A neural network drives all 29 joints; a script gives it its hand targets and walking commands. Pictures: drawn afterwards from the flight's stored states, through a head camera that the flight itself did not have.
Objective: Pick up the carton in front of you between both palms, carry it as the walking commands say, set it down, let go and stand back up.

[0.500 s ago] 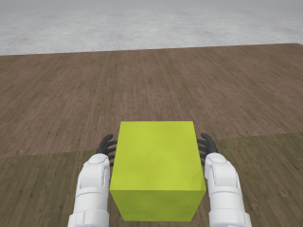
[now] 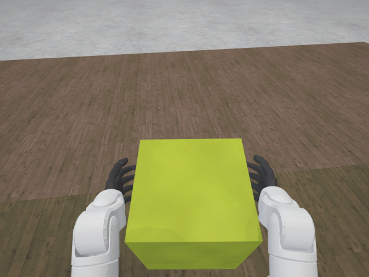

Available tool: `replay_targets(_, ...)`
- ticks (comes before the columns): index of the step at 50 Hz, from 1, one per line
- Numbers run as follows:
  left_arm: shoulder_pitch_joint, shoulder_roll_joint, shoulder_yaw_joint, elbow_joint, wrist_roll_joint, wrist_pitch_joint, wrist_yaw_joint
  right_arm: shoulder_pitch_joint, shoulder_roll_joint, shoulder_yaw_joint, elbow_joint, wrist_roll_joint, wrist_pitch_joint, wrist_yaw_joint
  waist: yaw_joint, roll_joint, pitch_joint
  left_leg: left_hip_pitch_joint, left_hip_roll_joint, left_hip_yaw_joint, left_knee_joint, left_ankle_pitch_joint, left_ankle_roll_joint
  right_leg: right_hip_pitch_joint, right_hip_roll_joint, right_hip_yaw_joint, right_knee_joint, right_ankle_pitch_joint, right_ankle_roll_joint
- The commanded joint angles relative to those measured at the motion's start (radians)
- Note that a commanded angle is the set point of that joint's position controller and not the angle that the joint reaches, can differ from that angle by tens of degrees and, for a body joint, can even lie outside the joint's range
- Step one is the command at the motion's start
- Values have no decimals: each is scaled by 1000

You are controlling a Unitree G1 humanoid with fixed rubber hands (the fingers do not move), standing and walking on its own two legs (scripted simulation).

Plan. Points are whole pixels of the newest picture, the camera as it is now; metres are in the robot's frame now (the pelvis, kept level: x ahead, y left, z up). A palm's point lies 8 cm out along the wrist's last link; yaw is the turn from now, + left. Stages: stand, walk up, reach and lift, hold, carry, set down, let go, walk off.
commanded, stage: carry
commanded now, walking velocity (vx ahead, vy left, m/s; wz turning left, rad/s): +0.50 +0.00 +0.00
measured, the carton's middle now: (191, 208) +0.28 +0.00 +0.02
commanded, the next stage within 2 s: none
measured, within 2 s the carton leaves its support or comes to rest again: neither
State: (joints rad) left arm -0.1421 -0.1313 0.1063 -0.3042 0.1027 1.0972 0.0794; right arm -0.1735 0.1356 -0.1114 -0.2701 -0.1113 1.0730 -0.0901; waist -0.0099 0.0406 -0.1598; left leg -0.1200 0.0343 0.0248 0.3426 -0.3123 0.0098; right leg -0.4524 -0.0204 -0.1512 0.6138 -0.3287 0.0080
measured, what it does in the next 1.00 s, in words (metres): walks ahead: right foot, then left foot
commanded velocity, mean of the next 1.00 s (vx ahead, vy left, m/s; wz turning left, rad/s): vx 0.50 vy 0.00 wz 0.00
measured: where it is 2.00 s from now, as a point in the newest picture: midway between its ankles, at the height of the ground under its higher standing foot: (176, 157)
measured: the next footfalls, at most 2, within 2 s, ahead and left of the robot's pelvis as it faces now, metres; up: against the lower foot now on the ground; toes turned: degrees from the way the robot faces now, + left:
right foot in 0.06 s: +0.13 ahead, -0.10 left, +0.00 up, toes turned -10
left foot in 0.46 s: +0.40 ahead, +0.14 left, +0.00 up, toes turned +16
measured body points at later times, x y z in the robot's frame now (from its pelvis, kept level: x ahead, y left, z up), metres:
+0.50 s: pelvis +0.30 +0.03 -0.03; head +0.29 +0.03 +0.42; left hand +0.55 +0.20 +0.06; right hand +0.57 -0.11 +0.06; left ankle +0.37 +0.13 -0.75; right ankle +0.10 -0.09 -0.72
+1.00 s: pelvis +0.62 -0.01 -0.01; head +0.62 -0.02 +0.44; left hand +0.86 +0.17 +0.07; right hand +0.90 -0.13 +0.07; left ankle +0.52 +0.12 -0.65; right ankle +0.67 -0.07 -0.75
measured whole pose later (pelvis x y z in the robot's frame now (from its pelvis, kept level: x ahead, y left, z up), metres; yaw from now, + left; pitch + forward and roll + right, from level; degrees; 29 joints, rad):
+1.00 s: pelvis +0.62 -0.01 -0.01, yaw +5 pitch +3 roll +0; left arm -0.05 -0.13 0.06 -0.47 0.06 1.23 0.12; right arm -0.08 0.13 -0.08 -0.45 -0.06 1.22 -0.12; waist 0.03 0.02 -0.08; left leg -0.45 0.10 0.08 1.17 -0.34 0.02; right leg -0.34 -0.05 -0.29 0.50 -0.22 -0.09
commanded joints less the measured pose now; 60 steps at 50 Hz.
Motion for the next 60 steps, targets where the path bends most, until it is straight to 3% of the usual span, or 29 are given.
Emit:
replay_targets(1, -382, -828, -676, -135, -312, 50, -115, -311, 848, 680, -98, 336, 84, 153, -6, 108, -112, -1, 152, -56, 5, 253, 98, 146, 42, -111, -191, 115, 2)
replay_targets(2, -325, -838, -681, -139, -309, 69, -113, -315, 840, 693, -181, 360, 94, 154, 5, 59, -178, -118, 131, 15, 129, 274, 72, 396, 23, -79, -222, 106, -15)
replay_targets(3, -291, -840, -659, -124, -296, 84, -108, -333, 828, 689, -194, 379, 116, 157, 27, -48, -221, -313, 82, 70, 279, 267, 19, 617, -100, 66, -205, 74, -68)
replay_targets(4, -264, -830, -658, -136, -304, 91, -108, -307, 826, 691, -206, 372, 132, 154, 43, -296, -237, -576, 1, 129, 565, -24, -26, 768, -371, 483, -330, -56, -167)
replay_targets(5, -287, -801, -644, -152, -295, 98, -109, -314, 825, 692, -166, 380, 155, 155, 35, -278, -162, -718, 4, 41, 709, -207, -5, 749, -489, 675, -411, -59, -268)
replay_targets(7, -350, -858, -665, -204, -320, 105, -107, -371, 857, 715, -224, 419, 157, 161, 40, -118, -129, -730, 94, -30, 804, -169, 18, 592, -441, 562, -406, 27, -265)
replay_targets(9, -398, -902, -707, -255, -375, 110, -113, -371, 894, 726, -281, 432, 147, 151, 18, -63, -123, -648, 123, -19, 715, 2, 15, 490, -376, 392, -481, -53, -199)
replay_targets(11, -398, -878, -700, -226, -383, 118, -112, -338, 854, 699, -235, 404, 153, 133, 14, -130, -82, -538, 97, 56, 532, 58, -11, 378, -297, 211, -494, -11, -151)
replay_targets(15, -376, -825, -719, -275, -417, 129, -118, -242, 860, 674, -192, 366, 154, 105, 21, -131, -40, -439, 50, 128, 287, 169, -19, 349, -244, 59, -490, 97, -119)
replay_targets(17, -313, -795, -703, -243, -398, 137, -119, -230, 821, 677, -211, 343, 159, 96, 31, -203, -3, -449, 42, 158, 219, 223, -19, 398, -230, 36, -460, 182, -105)
replay_targets(19, -280, -773, -689, -259, -376, 136, -119, -238, 828, 702, -224, 366, 160, 99, 45, -175, -23, -416, 14, 214, 172, 198, -11, 460, -212, 16, -402, 362, -101)
replay_targets(22, -280, -756, -699, -274, -365, 135, -122, -216, 824, 708, -253, 370, 157, 107, 11, -206, -93, -139, -44, 289, 138, 173, 19, 401, -188, -70, -155, 623, -60)
replay_targets(23, -290, -761, -705, -266, -358, 135, -125, -212, 814, 691, -229, 360, 159, 110, -16, -156, -157, 92, 19, 206, 152, 119, 53, 265, -169, -91, 48, 612, -29)
replay_targets(24, -284, -762, -712, -309, -374, 133, -130, -176, 801, 696, -245, 351, 151, 114, -27, 94, -280, 323, 282, -237, 39, 60, 129, 56, -86, -76, 378, 314, 24)
replay_targets(25, -317, -760, -726, -294, -382, 139, -140, -201, 807, 669, -211, 349, 140, 122, -24, 258, -253, 480, 402, -523, -65, 200, 239, -254, 26, -31, 577, -90, 25)
replay_targets(26, -323, -800, -755, -315, -391, 122, -146, -224, 850, 701, -266, 366, 125, 133, -21, 194, -270, 476, 411, -453, -60, 386, 261, -319, -37, 86, 721, -151, -1)
replay_targets(27, -322, -842, -741, -308, -395, 111, -153, -238, 880, 722, -293, 381, 119, 143, -13, 75, -277, 409, 396, -370, -36, 460, 232, -317, -93, 143, 735, -140, -26)
replay_targets(29, -341, -877, -740, -254, -381, 81, -153, -263, 919, 723, -251, 382, 96, 151, -6, 15, -226, 262, 347, -184, -45, 426, 153, -255, -148, 169, 598, -22, -46)
replay_targets(31, -297, -892, -763, -273, -356, 56, -138, -283, 932, 756, -284, 429, 81, 169, -3, 86, -179, 189, 287, -32, -58, 474, 75, -215, -110, 96, 483, 70, -33)
replay_targets(39, -214, -809, -739, -266, -317, 84, -119, -181, 796, 732, -275, 387, 110, 170, -20, 162, -44, 101, 222, 160, -84, 414, 81, 2, -22, -122, -82, 206, -9)
replay_targets(41, -220, -804, -716, -271, -341, 96, -121, -252, 791, 737, -317, 407, 123, 163, 14, 97, -76, 35, 184, 222, 78, 520, 45, 208, 20, -173, -90, 166, -33)
replay_targets(42, -242, -803, -713, -277, -347, 96, -121, -281, 789, 745, -335, 417, 130, 155, 18, 58, -113, -65, 132, 261, 229, 494, 20, 369, 11, -134, -104, 107, -42)
replay_targets(43, -243, -752, -690, -287, -339, 105, -116, -278, 753, 715, -306, 392, 143, 146, 51, -113, -160, -247, 73, 248, 506, 321, -14, 552, -168, 157, -194, 48, -92)
replay_targets(44, -264, -736, -692, -298, -351, 111, -109, -263, 745, 703, -319, 388, 151, 145, 50, -318, -177, -488, -34, 176, 769, -127, -43, 680, -394, 613, -342, -17, -191)
replay_targets(45, -264, -723, -705, -270, -353, 121, -109, -250, 724, 701, -284, 386, 159, 142, 53, -268, -156, -616, 9, 44, 932, -201, -11, 705, -464, 690, -395, -4, -260)
replay_targets(46, -291, -746, -712, -301, -380, 125, -116, -252, 748, 709, -294, 383, 159, 142, 45, -179, -153, -606, 76, -7, 953, -163, 13, 617, -439, 581, -400, 4, -232)
replay_targets(50, -403, -862, -746, -269, -407, 106, -145, -320, 888, 733, -251, 386, 135, 150, 13, -99, -148, -493, 124, -5, 804, 74, 28, 409, -317, 276, -437, 85, -139)
replay_targets(53, -432, -822, -729, -223, -406, 91, -151, -338, 870, 704, -154, 359, 116, 131, 20, -180, -98, -515, 97, 47, 621, 125, 13, 393, -269, 126, -444, 83, -132)
replay_targets(60, -623, -621, -632, -60, -375, 77, -79, -564, 659, 625, -82, 322, 106, 53, 53, -166, -29, -559, 47, 119, 335, 265, 35, 475, -248, 30, -417, 282, -162)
